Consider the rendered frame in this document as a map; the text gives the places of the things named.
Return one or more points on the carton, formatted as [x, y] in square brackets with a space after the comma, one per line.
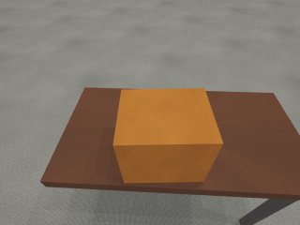
[165, 135]

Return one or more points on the table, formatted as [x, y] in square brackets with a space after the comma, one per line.
[259, 158]

